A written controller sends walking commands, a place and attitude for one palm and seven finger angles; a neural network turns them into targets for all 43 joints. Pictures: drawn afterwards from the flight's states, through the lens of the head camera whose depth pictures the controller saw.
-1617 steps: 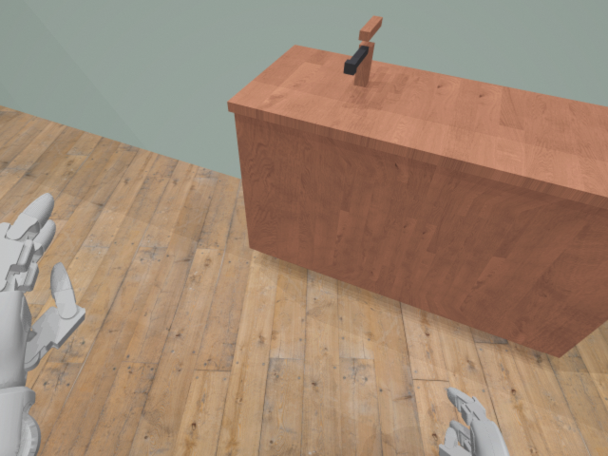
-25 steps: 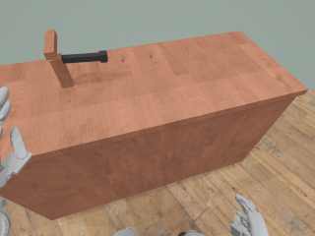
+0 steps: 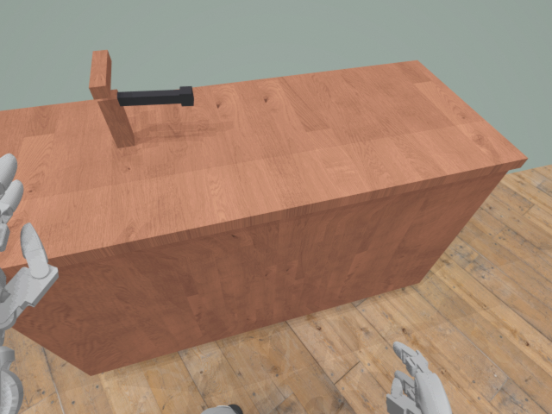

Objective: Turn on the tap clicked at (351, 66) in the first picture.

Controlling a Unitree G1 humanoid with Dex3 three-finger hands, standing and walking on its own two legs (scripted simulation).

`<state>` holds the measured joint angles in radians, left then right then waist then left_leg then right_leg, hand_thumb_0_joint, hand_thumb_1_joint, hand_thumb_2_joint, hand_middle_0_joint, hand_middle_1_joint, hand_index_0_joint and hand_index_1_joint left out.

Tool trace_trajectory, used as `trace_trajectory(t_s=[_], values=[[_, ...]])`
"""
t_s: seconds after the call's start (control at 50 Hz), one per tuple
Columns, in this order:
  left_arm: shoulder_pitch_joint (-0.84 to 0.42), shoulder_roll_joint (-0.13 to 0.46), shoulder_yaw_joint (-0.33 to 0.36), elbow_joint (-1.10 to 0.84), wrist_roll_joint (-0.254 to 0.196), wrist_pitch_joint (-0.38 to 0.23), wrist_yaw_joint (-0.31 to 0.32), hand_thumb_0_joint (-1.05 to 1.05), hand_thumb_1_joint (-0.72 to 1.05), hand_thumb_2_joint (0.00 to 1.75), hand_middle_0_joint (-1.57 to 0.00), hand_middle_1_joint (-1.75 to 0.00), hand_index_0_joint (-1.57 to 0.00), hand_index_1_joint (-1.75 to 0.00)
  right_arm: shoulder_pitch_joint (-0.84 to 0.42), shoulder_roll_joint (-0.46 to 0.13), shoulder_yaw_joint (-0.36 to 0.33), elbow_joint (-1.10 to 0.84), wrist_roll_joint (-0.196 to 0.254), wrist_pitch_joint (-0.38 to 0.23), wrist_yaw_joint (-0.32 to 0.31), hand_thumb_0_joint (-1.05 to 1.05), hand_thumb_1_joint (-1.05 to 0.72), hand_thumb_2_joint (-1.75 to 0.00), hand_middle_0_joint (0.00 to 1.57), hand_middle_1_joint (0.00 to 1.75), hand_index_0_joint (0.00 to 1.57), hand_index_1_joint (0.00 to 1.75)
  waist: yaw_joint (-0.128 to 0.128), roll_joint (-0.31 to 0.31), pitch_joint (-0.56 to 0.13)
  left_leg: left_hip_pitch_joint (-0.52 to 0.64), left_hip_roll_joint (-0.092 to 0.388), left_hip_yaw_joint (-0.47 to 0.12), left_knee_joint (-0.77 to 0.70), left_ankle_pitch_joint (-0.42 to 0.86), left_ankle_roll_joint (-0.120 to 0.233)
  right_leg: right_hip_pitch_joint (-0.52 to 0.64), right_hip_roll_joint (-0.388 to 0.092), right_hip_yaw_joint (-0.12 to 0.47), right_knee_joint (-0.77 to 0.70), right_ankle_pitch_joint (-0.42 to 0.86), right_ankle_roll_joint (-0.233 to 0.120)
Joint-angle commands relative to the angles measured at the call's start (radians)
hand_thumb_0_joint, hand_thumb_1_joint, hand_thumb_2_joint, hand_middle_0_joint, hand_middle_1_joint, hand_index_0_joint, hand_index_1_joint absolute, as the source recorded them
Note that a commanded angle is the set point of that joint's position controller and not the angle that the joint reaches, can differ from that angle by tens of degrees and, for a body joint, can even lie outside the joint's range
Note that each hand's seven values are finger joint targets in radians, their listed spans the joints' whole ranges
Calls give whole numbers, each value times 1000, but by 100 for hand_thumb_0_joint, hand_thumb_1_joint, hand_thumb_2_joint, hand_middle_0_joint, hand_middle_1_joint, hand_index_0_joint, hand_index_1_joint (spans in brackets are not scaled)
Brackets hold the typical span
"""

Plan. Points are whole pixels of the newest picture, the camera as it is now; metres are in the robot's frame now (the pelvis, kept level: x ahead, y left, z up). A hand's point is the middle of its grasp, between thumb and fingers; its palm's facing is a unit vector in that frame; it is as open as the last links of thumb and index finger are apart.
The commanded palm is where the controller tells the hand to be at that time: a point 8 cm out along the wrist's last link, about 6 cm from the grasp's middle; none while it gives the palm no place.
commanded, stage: step back with the hand held close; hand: left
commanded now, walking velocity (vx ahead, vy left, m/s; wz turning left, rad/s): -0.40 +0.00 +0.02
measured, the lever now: (186, 96) +0.66 +0.25 +0.09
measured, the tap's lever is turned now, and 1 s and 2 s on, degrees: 81 81 81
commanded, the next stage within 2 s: stop stepping back and stand still in 0.24 s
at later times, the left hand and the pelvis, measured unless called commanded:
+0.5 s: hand (13, 407) +0.10 +0.22 +0.17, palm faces +0.37 -0.82 -0.43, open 7.4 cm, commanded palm +0.05 +0.27 +0.19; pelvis -0.11 -0.01 +0.00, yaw +0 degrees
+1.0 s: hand out of the picture +0.02 +0.21 +0.17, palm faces +0.48 -0.79 -0.38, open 7.4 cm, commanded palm -0.04 +0.25 +0.19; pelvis -0.18 -0.04 +0.00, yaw +3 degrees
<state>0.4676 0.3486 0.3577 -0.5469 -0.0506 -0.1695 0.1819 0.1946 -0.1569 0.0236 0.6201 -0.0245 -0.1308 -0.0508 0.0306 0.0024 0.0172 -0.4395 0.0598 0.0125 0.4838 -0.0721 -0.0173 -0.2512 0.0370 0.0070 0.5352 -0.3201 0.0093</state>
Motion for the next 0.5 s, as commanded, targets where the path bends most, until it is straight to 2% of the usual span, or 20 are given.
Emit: trace_trajectory(t_s=[0.0, 0.02, 0.04, 0.06, 0.1, 0.16, 0.2, 0.22, 0.24, 0.26, 0.28, 0.3, 0.32, 0.34, 0.36, 0.38, 0.42, 0.44, 0.46, 0.48], values=[[-141, 219, 73, -218, 3, -74, -7, 0, 90, 90, -20, -30, -20, -30, -120, -126, -47, -143, 7, -19, -22, 0, -90, -90, 20, 30, 20, 30, -24, -130, -120, 177, -19, 9, 200, -270, -23, -148, -301, 272, -299, 381, -121], [-92, 192, 63, -188, -1, -59, -7, 0, 90, 90, -20, -30, -20, -30, -99, -135, -81, -138, 24, -13, -22, 0, -90, -90, 20, 30, 20, 30, -11, -257, -166, 95, -71, -17, 418, -348, -25, -111, -365, 305, -286, 445, -172], [-51, 220, 100, -186, 3, -48, -6, 0, 90, 90, -20, -30, -20, -30, -103, -136, -78, -150, 17, -5, -19, 0, -90, -90, 20, 30, 20, 30, -9, -217, -187, 1, -84, -48, 519, -402, -26, -48, -368, 296, -236, 631, -194], [-12, 207, 97, -202, 4, -51, -12, 0, 90, 90, -20, -30, -20, -30, -104, -100, -58, -160, 18, 8, -17, 0, -90, -90, 20, 30, 20, 30, -24, -155, -184, -57, -54, -68, 515, -383, -23, 48, -354, 233, -164, 779, -189], [20, 202, 118, -178, 7, -57, -12, 0, 90, 90, -20, -30, -20, -30, -125, -91, -40, -176, 18, 33, -25, 0, -90, -90, 20, 30, 20, 30, -29, -131, -185, -53, -42, -26, 421, -378, -21, 117, -323, 186, -119, 892, -159], [45, 203, 139, -175, 7, -63, -4, 0, 90, 90, -20, -30, -20, -30, -105, -111, -52, -188, 21, 53, -38, 0, -90, -90, 20, 30, 20, 30, -36, -143, -205, 32, -41, 2, 155, -300, -12, 176, -294, 174, -79, 899, -136], [50, 200, 127, -207, -2, -72, -2, 0, 90, 90, -20, -30, -20, -30, -76, -134, -64, -192, 28, 62, -43, 0, -90, -90, 20, 30, 20, 30, -48, -84, -214, 159, -25, 13, -77, -64, -1, 143, -250, 151, -14, 814, -84], [40, 210, 126, -252, -9, -84, -3, 0, 90, 90, -20, -30, -20, -30, -73, -163, -75, -205, 35, 56, -44, 0, -90, -90, 20, 30, 20, 30, -40, -7, -236, 240, 62, -59, -139, 253, 26, 102, -176, 94, 37, 658, -32], [48, 216, 120, -268, -7, -83, -5, 0, 90, 90, -20, -30, -20, -30, -75, -184, -92, -222, 48, 53, -44, 0, -90, -90, 20, 30, 20, 30, -30, 139, -239, 359, 181, -162, -115, 524, 63, -30, -90, 43, 95, 308, 4], [82, 210, 129, -253, -15, -87, -10, 0, 90, 90, -20, -30, -20, -30, -65, -177, -95, -225, 59, 34, -32, 0, -90, -90, 20, 30, 20, 30, -15, 179, -261, 462, 228, -134, -97, 685, 80, -147, -50, 37, 161, 10, -1], [114, 201, 132, -235, -15, -82, -10, 0, 90, 90, -20, -30, -20, -30, -69, -162, -90, -217, 38, 12, -31, 0, -90, -90, 20, 30, 20, 30, -15, 247, -250, 473, 248, -181, -77, 805, 113, -229, -25, 15, 212, -119, 6], [73, 204, 123, -298, -15, -82, -16, 0, 90, 90, -20, -30, -20, -30, -68, -159, -79, -202, 19, -6, -26, 0, -90, -90, 20, 30, 20, 30, -21, 309, -235, 454, 255, -195, -86, 833, 129, -230, -33, 29, 250, -158, 8], [38, 199, 117, -308, -8, -76, -13, 0, 90, 90, -20, -30, -20, -30, -52, -159, -79, -178, 18, -19, -20, 0, -90, -90, 20, 30, 20, 30, -24, 281, -211, 447, 251, -183, -77, 831, 131, -223, -32, 35, 240, -125, 6], [-10, 206, 113, -347, -1, -70, -9, 0, 90, 90, -20, -30, -20, -30, -39, -163, -87, -178, 26, -31, -16, 0, -90, -90, 20, 30, 20, 30, -28, 240, -232, 479, 229, -160, -56, 755, 121, -199, -41, 28, 180, -71, 6], [42, 181, 101, -275, 3, -52, -3, 0, 90, 90, -20, -30, -20, -30, -35, -175, -91, -177, 35, -36, -13, 0, -90, -90, 20, 30, 20, 30, -33, 224, -210, 440, 207, -127, -64, 613, 107, -151, -44, 10, 131, -29, 9], [67, 164, 88, -239, 1, -35, -2, 0, 90, 90, -20, -30, -20, -30, -41, -183, -88, -184, 39, -36, -11, 0, -90, -90, 20, 30, 20, 30, -32, 218, -184, 346, 193, -115, -89, 426, 101, -72, -44, -2, 78, -12, 12], [32, 168, 88, -195, 3, -20, 0, 0, 90, 90, -20, -30, -20, -30, -69, -193, -80, -194, 46, -29, -14, 0, -90, -90, 20, 30, 20, 30, -24, 144, -111, 126, 140, -93, -93, -95, 79, 95, -47, -9, -84, 65, 14], [12, 191, 102, -184, 10, -19, 1, 0, 90, 90, -20, -30, -20, -30, -71, -189, -78, -199, 43, -25, -17, 0, -90, -90, 20, 30, 20, 30, -33, 47, -82, 62, 75, -75, -45, -308, 56, 125, -85, 52, -188, 89, -3], [-35, 195, 90, -174, 11, -23, -1, 0, 90, 90, -20, -30, -20, -30, -90, -177, -74, -199, 38, -20, -19, 0, -90, -90, 20, 30, 20, 30, -50, -80, -43, 46, 1, -40, 86, -400, 35, 22, -201, 228, -288, -45, -60], [-60, 205, 98, -163, 11, -14, 0, 0, 90, 90, -20, -30, -20, -30, -75, -169, -80, -183, 40, -16, -20, 0, -90, -90, 20, 30, 20, 30, -49, -172, -68, 118, -51, -8, 271, -411, 15, -135, -307, 391, -385, -354, -109]])
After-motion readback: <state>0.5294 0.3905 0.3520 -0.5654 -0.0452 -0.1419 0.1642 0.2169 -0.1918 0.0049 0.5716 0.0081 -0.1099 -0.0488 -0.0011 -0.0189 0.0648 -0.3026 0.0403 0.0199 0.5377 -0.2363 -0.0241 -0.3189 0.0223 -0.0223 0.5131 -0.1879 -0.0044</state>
